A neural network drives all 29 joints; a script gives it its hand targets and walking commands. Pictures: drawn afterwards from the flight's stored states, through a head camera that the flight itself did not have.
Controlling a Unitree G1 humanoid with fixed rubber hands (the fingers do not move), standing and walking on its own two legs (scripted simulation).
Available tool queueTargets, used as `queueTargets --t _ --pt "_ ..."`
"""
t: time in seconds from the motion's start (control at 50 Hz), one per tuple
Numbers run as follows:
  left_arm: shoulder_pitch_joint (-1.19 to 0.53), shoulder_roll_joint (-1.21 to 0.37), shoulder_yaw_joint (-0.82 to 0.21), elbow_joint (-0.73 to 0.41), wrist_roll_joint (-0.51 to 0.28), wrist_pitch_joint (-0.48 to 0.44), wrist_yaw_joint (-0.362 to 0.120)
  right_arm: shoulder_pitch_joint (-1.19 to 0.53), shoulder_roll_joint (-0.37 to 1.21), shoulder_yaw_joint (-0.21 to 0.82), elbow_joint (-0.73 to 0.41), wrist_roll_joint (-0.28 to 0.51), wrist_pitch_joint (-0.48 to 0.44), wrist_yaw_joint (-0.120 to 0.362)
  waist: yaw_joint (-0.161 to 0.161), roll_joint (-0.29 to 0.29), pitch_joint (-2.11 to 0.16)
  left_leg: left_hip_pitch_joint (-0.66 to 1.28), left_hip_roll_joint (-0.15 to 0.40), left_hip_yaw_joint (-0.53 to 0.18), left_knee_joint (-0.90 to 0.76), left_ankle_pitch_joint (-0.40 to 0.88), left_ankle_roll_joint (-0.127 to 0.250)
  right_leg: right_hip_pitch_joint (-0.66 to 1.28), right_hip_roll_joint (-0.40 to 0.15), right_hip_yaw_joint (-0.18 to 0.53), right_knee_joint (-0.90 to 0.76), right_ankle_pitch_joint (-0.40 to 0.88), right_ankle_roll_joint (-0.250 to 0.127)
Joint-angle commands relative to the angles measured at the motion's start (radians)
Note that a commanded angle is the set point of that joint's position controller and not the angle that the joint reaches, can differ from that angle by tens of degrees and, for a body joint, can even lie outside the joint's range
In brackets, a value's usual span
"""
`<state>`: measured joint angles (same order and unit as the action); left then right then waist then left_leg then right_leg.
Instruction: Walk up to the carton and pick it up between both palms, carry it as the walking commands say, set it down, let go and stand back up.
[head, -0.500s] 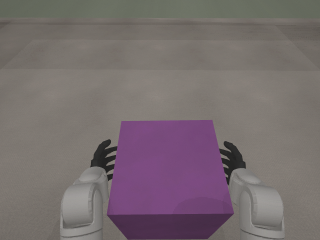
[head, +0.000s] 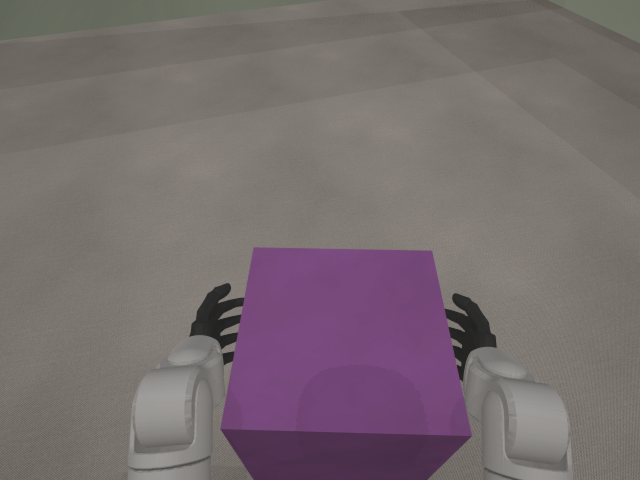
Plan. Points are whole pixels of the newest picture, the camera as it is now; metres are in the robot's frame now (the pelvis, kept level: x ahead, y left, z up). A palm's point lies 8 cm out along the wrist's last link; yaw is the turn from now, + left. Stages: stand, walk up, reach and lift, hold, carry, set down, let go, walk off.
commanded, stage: carry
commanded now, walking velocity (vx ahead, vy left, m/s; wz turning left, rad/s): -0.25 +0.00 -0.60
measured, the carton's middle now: (339, 374) +0.27 -0.01 +0.00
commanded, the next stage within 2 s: none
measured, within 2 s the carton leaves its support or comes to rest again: neither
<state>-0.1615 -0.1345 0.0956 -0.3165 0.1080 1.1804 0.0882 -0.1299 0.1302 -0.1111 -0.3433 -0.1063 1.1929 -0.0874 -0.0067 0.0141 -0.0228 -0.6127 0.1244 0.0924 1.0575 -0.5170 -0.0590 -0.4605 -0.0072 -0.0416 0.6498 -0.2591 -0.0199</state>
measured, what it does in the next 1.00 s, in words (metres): walks backwards, turning right: left foot, then right foot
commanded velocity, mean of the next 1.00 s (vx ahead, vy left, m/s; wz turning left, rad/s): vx -0.08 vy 0.00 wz -0.19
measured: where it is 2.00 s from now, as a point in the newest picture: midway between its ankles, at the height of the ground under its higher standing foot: outside the picture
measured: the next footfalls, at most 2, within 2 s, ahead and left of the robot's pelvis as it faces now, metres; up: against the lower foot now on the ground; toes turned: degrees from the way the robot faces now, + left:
left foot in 0.24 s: -0.06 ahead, +0.12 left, +0.00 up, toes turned -4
right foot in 0.58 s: -0.22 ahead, -0.12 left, +0.00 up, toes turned -22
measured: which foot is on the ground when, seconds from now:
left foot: up 0.00-0.22, down 0.24-0.60, up 0.62-0.78, down 0.80-1.00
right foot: down 0.00-0.26, up 0.28-0.56, down 0.58-1.00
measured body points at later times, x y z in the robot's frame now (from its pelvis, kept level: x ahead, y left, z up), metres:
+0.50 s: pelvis -0.18 +0.03 +0.01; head -0.17 +0.05 +0.46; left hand +0.13 +0.12 +0.09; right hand +0.06 -0.18 +0.09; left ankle -0.10 +0.12 -0.72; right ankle -0.22 -0.11 -0.67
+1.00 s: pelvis -0.29 +0.04 +0.01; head -0.31 +0.06 +0.46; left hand +0.01 +0.11 +0.08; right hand -0.08 -0.18 +0.09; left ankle -0.20 +0.14 -0.72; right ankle -0.26 -0.10 -0.72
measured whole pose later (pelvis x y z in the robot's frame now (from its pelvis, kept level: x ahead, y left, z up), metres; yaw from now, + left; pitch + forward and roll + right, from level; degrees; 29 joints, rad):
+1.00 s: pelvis -0.29 +0.04 +0.01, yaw -18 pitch +2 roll +0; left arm -0.14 -0.13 0.11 -0.34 0.12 1.22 0.09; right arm -0.14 0.13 -0.08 -0.30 -0.11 1.21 -0.09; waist 0.01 -0.03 -0.11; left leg -0.41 0.06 0.09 0.58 -0.22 -0.01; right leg -0.43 -0.04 -0.05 0.55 -0.16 0.01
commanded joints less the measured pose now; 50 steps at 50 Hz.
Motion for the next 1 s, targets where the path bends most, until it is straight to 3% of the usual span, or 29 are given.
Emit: queueTargets --t 0.0,0.06,0.14,0.18,0.2,0.22,0.24,0.26,0.28,0.3,0.32,0.36,0.4,0.48,0.5,0.52,0.54,0.56,0.58,0.6,0.64,0.68,0.74,0.78,0.8,0.82,0.84,0.88,0.98 --pt "-0.407 -0.92 -0.684 -0.159 -0.398 -0.01 -0.261 -0.545 0.957 0.774 -0.169 0.453 -0.04 0.246 0.021 -0.15 -0.39 -0.007 -0.029 -0.078 0.153 0.085 -0.004 0.265 -0.242 0.231 -0.185 0.513 -0.088" --pt "-0.358 -0.89 -0.665 -0.176 -0.373 -0.013 -0.247 -0.525 0.932 0.78 -0.201 0.469 -0.032 0.244 0.026 -0.174 -0.382 0.031 -0.076 -0.063 0.007 0.071 -0.006 0.263 -0.229 0.298 -0.256 0.285 -0.077" --pt "-0.312 -0.849 -0.66 -0.159 -0.352 -0.005 -0.242 -0.468 0.904 0.767 -0.154 0.452 -0.017 0.244 0.029 -0.219 -0.401 0.179 -0.136 -0.041 -0.244 0.013 0.025 0.246 -0.22 0.355 -0.332 0.189 -0.062" --pt "-0.309 -0.848 -0.669 -0.15 -0.355 0.0 -0.243 -0.44 0.896 0.753 -0.125 0.435 -0.015 0.246 0.028 -0.261 -0.413 0.304 -0.167 0.0 -0.451 0.014 0.052 0.239 -0.196 0.354 -0.383 0.207 -0.02" --pt "-0.316 -0.851 -0.676 -0.142 -0.358 0.003 -0.243 -0.418 0.897 0.743 -0.103 0.421 -0.015 0.247 0.016 -0.254 -0.425 0.436 -0.169 0.044 -0.632 0.094 0.064 0.212 -0.158 0.305 -0.383 0.214 0.032" --pt "-0.327 -0.852 -0.682 -0.129 -0.36 0.006 -0.245 -0.404 0.896 0.732 -0.078 0.41 -0.016 0.25 0.013 -0.192 -0.406 0.579 -0.109 -0.007 -0.748 0.124 0.076 0.105 -0.108 0.259 -0.333 0.129 0.087" --pt "-0.372 -0.843 -0.695 -0.147 -0.375 0.008 -0.253 -0.374 0.891 0.71 -0.039 0.39 -0.028 0.255 -0.015 0.117 -0.348 0.591 0.154 -0.282 -0.812 0.045 0.202 -0.117 0.049 0.087 -0.078 -0.066 0.16" --pt "-0.428 -0.857 -0.726 -0.183 -0.393 0.009 -0.26 -0.416 0.907 0.715 -0.084 0.4 -0.04 0.258 -0.004 0.314 -0.273 0.386 0.405 -0.404 -0.805 0.256 0.311 -0.184 0.046 0.003 0.346 -0.315 0.12" --pt "-0.445 -0.877 -0.736 -0.165 -0.394 0.008 -0.264 -0.427 0.908 0.715 -0.098 0.397 -0.036 0.261 0.004 0.2 -0.233 0.3 0.374 -0.297 -0.776 0.403 0.308 -0.168 -0.015 0.057 0.533 -0.281 0.092" --pt "-0.474 -0.891 -0.748 -0.177 -0.417 0.005 -0.266 -0.455 0.902 0.725 -0.122 0.399 -0.034 0.261 0.004 0.097 -0.215 0.237 0.309 -0.191 -0.751 0.425 0.27 -0.141 -0.009 0.07 0.645 -0.222 0.073" --pt "-0.503 -0.891 -0.746 -0.184 -0.427 0.006 -0.266 -0.477 0.9 0.717 -0.132 0.4 -0.031 0.26 0.006 0.08 -0.204 0.242 0.243 -0.106 -0.731 0.422 0.229 -0.149 -0.008 0.071 0.711 -0.148 0.067" --pt "-0.482 -0.875 -0.738 -0.156 -0.429 0.016 -0.264 -0.468 0.87 0.686 -0.117 0.387 -0.024 0.254 0.009 0.125 -0.194 0.275 0.144 -0.014 -0.675 0.41 0.169 -0.145 -0.003 0.033 0.668 -0.066 0.073" --pt "-0.474 -0.864 -0.743 -0.145 -0.441 0.026 -0.26 -0.447 0.852 0.674 -0.108 0.374 -0.014 0.246 0.005 0.159 -0.219 0.345 0.114 -0.012 -0.647 0.368 0.149 -0.138 0.003 -0.012 0.451 -0.115 0.073" --pt "-0.43 -0.844 -0.729 -0.092 -0.42 0.045 -0.257 -0.4 0.838 0.667 -0.054 0.354 0.005 0.242 -0.014 0.217 -0.298 0.451 0.213 -0.142 -0.633 0.483 0.197 -0.062 0.025 -0.068 0.107 -0.263 0.044" --pt "-0.414 -0.847 -0.721 -0.071 -0.413 0.046 -0.26 -0.403 0.839 0.671 -0.048 0.351 0.005 0.242 -0.009 0.209 -0.315 0.458 0.217 -0.143 -0.607 0.536 0.194 -0.015 0.028 -0.077 -0.005 -0.218 0.035" --pt "-0.394 -0.855 -0.713 -0.046 -0.405 0.045 -0.262 -0.41 0.841 0.675 -0.04 0.351 0.004 0.242 0.004 0.19 -0.33 0.432 0.205 -0.12 -0.562 0.573 0.166 0.069 0.027 -0.08 -0.162 -0.118 0.026" --pt "-0.38 -0.861 -0.707 -0.031 -0.397 0.041 -0.263 -0.406 0.842 0.678 -0.029 0.353 0.002 0.246 0.01 0.12 -0.358 0.353 0.182 -0.078 -0.506 0.55 0.112 0.207 -0.022 -0.033 -0.293 -0.014 0.029" --pt "-0.382 -0.875 -0.703 -0.016 -0.393 0.037 -0.263 -0.413 0.85 0.681 -0.012 0.355 -0.003 0.252 0.007 0.021 -0.352 0.214 0.156 -0.048 -0.442 0.45 0.055 0.322 -0.135 0.074 -0.318 0.034 0.029" --pt "-0.373 -0.884 -0.683 -0.007 -0.375 0.018 -0.265 -0.468 0.869 0.722 -0.057 0.372 -0.002 0.253 0.011 -0.254 -0.325 0.058 0.035 0.025 -0.396 0.152 -0.018 0.312 -0.347 0.335 -0.292 0.292 -0.054" --pt "-0.403 -0.911 -0.687 -0.052 -0.39 0.005 -0.267 -0.532 0.894 0.754 -0.087 0.402 -0.007 0.255 0.014 -0.292 -0.3 0.083 0.014 0.002 -0.293 -0.013 -0.021 0.222 -0.37 0.328 -0.277 0.37 -0.102" --pt "-0.456 -0.929 -0.692 -0.102 -0.399 -0.001 -0.263 -0.565 0.931 0.781 -0.113 0.435 -0.015 0.26 0.011 -0.166 -0.294 0.131 -0.017 -0.044 -0.191 0.069 0.007 0.161 -0.296 0.211 -0.264 0.221 -0.079" --pt "-0.432 -0.919 -0.684 -0.111 -0.38 -0.003 -0.252 -0.572 0.928 0.793 -0.134 0.46 -0.014 0.265 0.015 -0.17 -0.305 0.135 -0.036 -0.035 -0.217 0.118 0.015 0.166 -0.242 0.158 -0.266 0.086 -0.06" --pt "-0.392 -0.898 -0.671 -0.112 -0.361 0.0 -0.239 -0.555 0.901 0.796 -0.147 0.467 -0.003 0.265 0.014 -0.188 -0.322 0.191 -0.064 -0.002 -0.397 0.137 0.01 0.211 -0.221 0.17 -0.238 0.09 -0.058" --pt "-0.359 -0.891 -0.669 -0.093 -0.349 0.006 -0.234 -0.532 0.889 0.786 -0.131 0.458 0.007 0.268 0.012 -0.172 -0.35 0.324 -0.04 -0.006 -0.564 0.245 0.019 0.188 -0.203 0.159 -0.213 0.095 -0.028" --pt "-0.344 -0.889 -0.67 -0.086 -0.347 0.007 -0.233 -0.523 0.888 0.781 -0.122 0.452 0.007 0.272 0.015 -0.121 -0.367 0.388 0.016 -0.067 -0.574 0.274 0.03 0.145 -0.182 0.149 -0.198 0.116 0.005" --pt "-0.374 -0.881 -0.682 -0.101 -0.357 0.01 -0.237 -0.495 0.876 0.754 -0.085 0.43 0.002 0.275 0.016 0.019 -0.343 0.323 0.068 -0.128 -0.598 0.25 0.049 0.141 -0.131 0.084 -0.171 0.033 0.027" --pt "-0.409 -0.879 -0.69 -0.109 -0.365 0.012 -0.241 -0.491 0.876 0.741 -0.074 0.422 0.002 0.275 0.015 0.071 -0.323 0.279 0.078 -0.139 -0.643 0.186 0.054 0.152 -0.117 0.067 -0.152 -0.005 0.023" --pt "-0.451 -0.881 -0.703 -0.11 -0.385 0.018 -0.246 -0.494 0.876 0.722 -0.063 0.41 0.002 0.272 0.013 0.053 -0.28 0.229 0.063 -0.113 -0.659 0.073 0.046 0.138 -0.114 0.08 -0.178 -0.054 0.014" --pt "-0.483 -0.887 -0.712 -0.08 -0.419 0.036 -0.261 -0.488 0.869 0.692 -0.041 0.375 0.005 0.255 0.003 0.007 -0.252 0.244 0.032 -0.102 -0.647 0.023 0.055 0.074 -0.116 0.104 -0.239 -0.158 0.026"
